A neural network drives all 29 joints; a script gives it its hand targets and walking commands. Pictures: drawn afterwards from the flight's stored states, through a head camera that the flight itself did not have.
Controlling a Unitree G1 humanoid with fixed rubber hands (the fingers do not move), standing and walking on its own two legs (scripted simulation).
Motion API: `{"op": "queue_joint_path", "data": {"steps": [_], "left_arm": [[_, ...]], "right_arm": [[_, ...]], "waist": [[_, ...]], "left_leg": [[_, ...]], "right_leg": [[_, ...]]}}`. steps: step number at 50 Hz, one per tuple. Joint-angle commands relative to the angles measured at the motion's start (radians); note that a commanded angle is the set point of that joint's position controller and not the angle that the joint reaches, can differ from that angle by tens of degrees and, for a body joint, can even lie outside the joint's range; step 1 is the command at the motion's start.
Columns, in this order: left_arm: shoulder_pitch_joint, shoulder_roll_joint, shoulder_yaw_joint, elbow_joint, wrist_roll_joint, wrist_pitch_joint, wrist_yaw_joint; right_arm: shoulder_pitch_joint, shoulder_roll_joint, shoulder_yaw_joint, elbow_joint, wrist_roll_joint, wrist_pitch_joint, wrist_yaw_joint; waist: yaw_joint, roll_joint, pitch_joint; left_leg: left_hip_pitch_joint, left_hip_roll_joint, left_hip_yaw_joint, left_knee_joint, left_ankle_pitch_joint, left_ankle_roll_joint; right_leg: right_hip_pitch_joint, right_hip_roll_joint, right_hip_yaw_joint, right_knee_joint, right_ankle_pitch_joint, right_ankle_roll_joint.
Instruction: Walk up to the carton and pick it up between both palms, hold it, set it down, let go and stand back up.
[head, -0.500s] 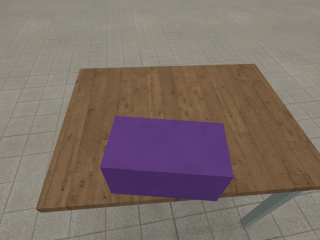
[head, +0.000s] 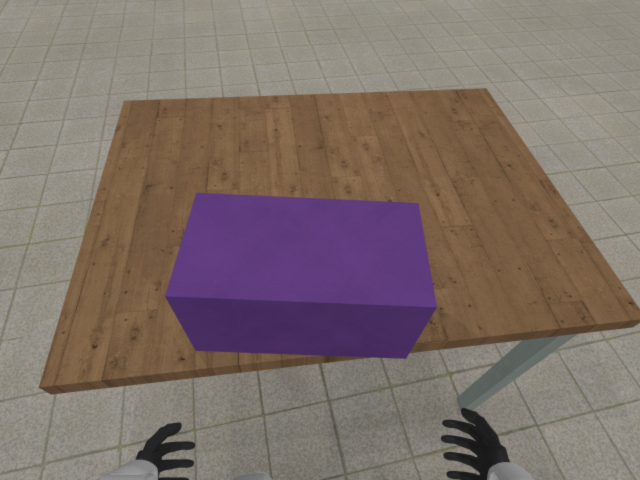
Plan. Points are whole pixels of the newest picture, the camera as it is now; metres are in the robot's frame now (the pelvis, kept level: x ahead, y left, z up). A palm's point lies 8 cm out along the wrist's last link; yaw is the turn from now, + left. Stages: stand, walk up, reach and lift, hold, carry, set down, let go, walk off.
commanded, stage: reach and lift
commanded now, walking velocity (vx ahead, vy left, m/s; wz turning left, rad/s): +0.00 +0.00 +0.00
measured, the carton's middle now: (304, 278) +0.38 +0.04 +0.00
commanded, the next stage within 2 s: none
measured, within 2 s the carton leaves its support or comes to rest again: neither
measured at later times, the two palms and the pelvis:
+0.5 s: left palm out of the picture +0.13 +0.26 -0.07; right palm (505, 479) +0.14 -0.21 -0.06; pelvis +0.00 -0.03 +0.01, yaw +2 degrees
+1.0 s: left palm (96, 457) +0.15 +0.27 -0.03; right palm (501, 433) +0.19 -0.21 -0.03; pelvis +0.03 -0.02 +0.02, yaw +2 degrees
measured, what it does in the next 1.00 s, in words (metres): stands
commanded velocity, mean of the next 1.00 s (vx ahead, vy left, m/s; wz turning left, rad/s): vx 0.00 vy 0.00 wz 0.00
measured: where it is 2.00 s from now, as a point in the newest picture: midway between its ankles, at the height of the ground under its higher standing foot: outside the picture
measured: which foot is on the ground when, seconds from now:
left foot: down 0.00-1.00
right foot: down 0.00-1.00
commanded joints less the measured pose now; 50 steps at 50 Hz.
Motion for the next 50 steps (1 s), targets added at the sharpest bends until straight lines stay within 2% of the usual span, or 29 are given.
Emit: {"op": "queue_joint_path", "data": {"steps": [1, 2, 4, 6, 7, 9, 10, 12, 13, 14, 16, 18, 19, 20, 21, 22, 23, 26, 27, 32, 34, 35, 36, 39, 40, 43, 46, 47, 50], "left_arm": [[-0.273, 0.255, 0.073, -0.118, -0.064, -0.185, 0.026], [-0.288, 0.262, 0.064, -0.099, -0.094, -0.215, 0.027], [-0.299, 0.291, 0.050, -0.074, -0.144, -0.252, 0.026], [-0.227, 0.297, 0.039, -0.035, -0.180, -0.272, 0.021], [-0.193, 0.305, 0.042, -0.048, -0.190, -0.279, 0.019], [-0.100, 0.306, 0.047, -0.008, -0.199, -0.278, 0.003], [-0.054, 0.310, 0.055, -0.001, -0.183, -0.278, -0.005], [0.000, 0.325, 0.072, -0.006, -0.188, -0.285, -0.016], [0.017, 0.323, 0.082, -0.036, -0.181, -0.300, -0.017], [0.043, 0.329, 0.086, -0.025, -0.173, -0.314, -0.017], [0.038, 0.326, 0.098, -0.026, -0.166, -0.351, -0.016], [0.002, 0.342, 0.101, -0.001, -0.172, -0.403, -0.011], [-0.013, 0.359, 0.111, -0.010, -0.176, -0.437, -0.010], [-0.036, 0.353, 0.087, 0.013, -0.187, -0.465, -0.012], [-0.051, 0.368, 0.095, -0.001, -0.194, -0.499, -0.015], [-0.064, 0.373, 0.088, 0.009, -0.206, -0.527, -0.015], [-0.050, 0.375, 0.089, -0.004, -0.209, -0.554, -0.014], [-0.039, 0.370, 0.068, 0.003, -0.238, -0.622, -0.021], [-0.029, 0.378, 0.069, 0.014, -0.234, -0.639, -0.024], [0.019, 0.385, 0.060, 0.017, -0.250, -0.690, -0.033], [0.054, 0.381, 0.060, 0.020, -0.250, -0.709, -0.032], [0.046, 0.386, 0.057, 0.024, -0.250, -0.715, -0.031], [0.049, 0.383, 0.061, 0.017, -0.255, -0.725, -0.031], [0.056, 0.373, 0.054, -0.009, -0.260, -0.757, -0.021], [0.075, 0.356, 0.048, 0.010, -0.255, -0.762, -0.018], [0.070, 0.354, 0.039, 0.014, -0.268, -0.793, -0.010], [0.074, 0.356, 0.037, -0.029, -0.283, -0.838, -0.009], [0.085, 0.359, 0.034, -0.015, -0.282, -0.847, -0.010], [0.075, 0.368, 0.033, -0.032, -0.288, -0.887, -0.009]], "right_arm": [[-0.140, -0.014, -0.062, -0.236, -0.056, -0.080, 0.016], [-0.132, -0.019, -0.082, -0.250, -0.063, -0.089, 0.011], [-0.112, -0.005, -0.083, -0.253, -0.055, -0.103, -0.007], [-0.054, -0.009, -0.077, -0.241, -0.040, -0.106, -0.027], [-0.027, -0.005, -0.064, -0.248, -0.033, -0.114, -0.035], [0.042, -0.002, -0.044, -0.230, -0.003, -0.110, -0.054], [0.075, -0.002, -0.030, -0.229, 0.002, -0.110, -0.064], [0.118, -0.004, -0.016, -0.261, 0.008, -0.121, -0.082], [0.136, -0.006, -0.015, -0.264, 0.003, -0.128, -0.087], [0.150, 0.001, -0.011, -0.264, -0.002, -0.135, -0.089], [0.158, 0.002, -0.016, -0.274, -0.018, -0.157, -0.085], [0.138, 0.041, -0.014, -0.289, -0.025, -0.184, -0.085], [0.142, 0.056, -0.024, -0.315, -0.039, -0.200, -0.089], [0.129, 0.061, -0.029, -0.316, -0.043, -0.213, -0.089], [0.148, 0.076, -0.030, -0.311, -0.049, -0.227, -0.093], [0.144, 0.071, -0.038, -0.326, -0.046, -0.243, -0.095], [0.154, 0.075, -0.030, -0.322, -0.038, -0.257, -0.097], [0.196, 0.086, -0.023, -0.273, -0.026, -0.299, -0.097], [0.192, 0.088, -0.023, -0.265, -0.016, -0.311, -0.098], [0.183, 0.073, -0.025, -0.244, -0.010, -0.360, -0.102], [0.198, 0.060, -0.028, -0.236, -0.002, -0.375, -0.100], [0.185, 0.054, -0.033, -0.243, -0.003, -0.382, -0.097], [0.181, 0.054, -0.033, -0.250, -0.003, -0.388, -0.095], [0.190, 0.043, -0.043, -0.227, 0.002, -0.411, -0.079], [0.186, 0.034, -0.051, -0.235, -0.007, -0.417, -0.074], [0.179, 0.026, -0.058, -0.235, -0.007, -0.435, -0.064], [0.190, 0.017, -0.064, -0.249, 0.007, -0.464, -0.058], [0.191, 0.026, -0.053, -0.241, 0.013, -0.466, -0.057], [0.186, 0.010, -0.056, -0.247, 0.026, -0.497, -0.053]], "waist": [[0.020, 0.057, -0.243], [0.013, 0.056, -0.265], [0.011, 0.067, -0.309], [0.008, 0.068, -0.333], [0.016, 0.084, -0.352], [0.010, 0.059, -0.297], [0.015, 0.065, -0.268], [0.020, 0.019, -0.231], [0.020, 0.038, -0.225], [0.026, 0.039, -0.186], [0.033, 0.047, -0.167], [0.039, 0.042, -0.128], [0.048, 0.019, -0.129], [0.031, 0.018, -0.117], [0.044, 0.022, -0.116], [0.032, 0.034, -0.118], [0.047, 0.035, -0.146], [0.026, 0.065, -0.142], [0.033, 0.082, -0.135], [0.032, 0.083, -0.126], [0.045, 0.079, -0.109], [0.043, 0.095, -0.106], [0.048, 0.079, -0.092], [0.058, 0.112, -0.081], [0.049, 0.102, -0.076], [0.049, 0.089, -0.054], [0.048, 0.074, -0.107], [0.060, 0.067, -0.086], [0.059, 0.090, -0.089]], "left_leg": [[0.211, 0.059, -0.021, -0.023, -0.057, -0.052], [0.205, 0.063, -0.029, -0.013, -0.083, -0.047], [0.190, 0.064, -0.029, 0.004, -0.047, -0.046], [0.206, 0.058, -0.032, -0.005, -0.007, -0.049], [0.226, 0.051, -0.024, -0.008, 0.045, -0.051], [0.262, 0.036, -0.026, -0.036, 0.106, -0.054], [0.296, 0.023, -0.014, -0.053, 0.123, -0.056], [0.323, 0.009, -0.013, -0.091, 0.187, -0.050], [0.326, 0.001, -0.012, -0.118, 0.196, -0.054], [0.323, 0.000, -0.008, -0.135, 0.215, -0.051], [0.329, -0.002, -0.012, -0.165, 0.191, -0.050], [0.322, -0.001, -0.008, -0.161, 0.161, -0.041], [0.311, -0.001, -0.007, -0.158, 0.148, -0.033], [0.308, 0.003, -0.014, -0.163, 0.115, -0.032], [0.300, 0.000, -0.013, -0.156, 0.103, -0.030], [0.314, 0.006, -0.023, -0.158, 0.110, -0.032], [0.328, 0.008, -0.024, -0.148, 0.121, -0.030], [0.362, 0.014, -0.040, -0.159, 0.141, -0.033], [0.367, 0.012, -0.040, -0.159, 0.151, -0.033], [0.407, 0.000, -0.047, -0.180, 0.229, -0.038], [0.408, 0.000, -0.057, -0.191, 0.263, -0.041], [0.407, -0.003, -0.056, -0.194, 0.258, -0.042], [0.404, -0.003, -0.057, -0.202, 0.246, -0.042], [0.426, 0.003, -0.065, -0.222, 0.264, -0.053], [0.430, 0.007, -0.071, -0.228, 0.266, -0.050], [0.418, 0.000, -0.071, -0.229, 0.275, -0.048], [0.435, 0.000, -0.080, -0.213, 0.315, -0.055], [0.432, -0.005, -0.077, -0.215, 0.313, -0.051], [0.431, -0.006, -0.083, -0.208, 0.316, -0.053]], "right_leg": [[-0.311, -0.102, 0.004, -0.142, -0.005, 0.003], [-0.327, -0.112, 0.014, -0.134, -0.030, 0.003], [-0.320, -0.120, 0.015, -0.107, 0.028, 0.005], [-0.270, -0.108, 0.010, -0.108, 0.063, 0.015], [-0.241, -0.107, 0.011, -0.109, 0.093, 0.016], [-0.202, -0.095, 0.006, -0.145, 0.122, 0.023], [-0.183, -0.099, 0.013, -0.182, 0.118, 0.025], [-0.144, -0.091, 0.007, -0.209, 0.189, 0.037], [-0.114, -0.080, -0.005, -0.218, 0.183, 0.037], [-0.103, -0.075, -0.004, -0.237, 0.198, 0.041], [-0.100, -0.067, -0.010, -0.258, 0.137, 0.037], [-0.138, -0.086, 0.007, -0.282, 0.102, 0.032], [-0.137, -0.097, 0.026, -0.296, 0.084, 0.035], [-0.147, -0.102, 0.025, -0.302, 0.057, 0.034], [-0.165, -0.117, 0.038, -0.312, 0.031, 0.029], [-0.176, -0.118, 0.037, -0.305, 0.040, 0.026], [-0.164, -0.118, 0.039, -0.299, 0.049, 0.026], [-0.165, -0.118, 0.038, -0.303, 0.051, 0.022], [-0.161, -0.118, 0.041, -0.309, 0.046, 0.020], [-0.124, -0.104, 0.027, -0.328, 0.079, 0.018], [-0.101, -0.094, 0.025, -0.336, 0.103, 0.018], [-0.101, -0.090, 0.021, -0.338, 0.092, 0.016], [-0.106, -0.090, 0.023, -0.347, 0.070, 0.016], [-0.095, -0.075, 0.012, -0.353, 0.063, 0.007], [-0.099, -0.073, 0.009, -0.359, 0.062, 0.004], [-0.108, -0.074, 0.015, -0.363, 0.072, -0.002], [-0.080, -0.068, 0.015, -0.357, 0.096, 0.002], [-0.088, -0.066, 0.017, -0.359, 0.095, 0.001], [-0.091, -0.075, 0.026, -0.358, 0.077, -0.003]]}}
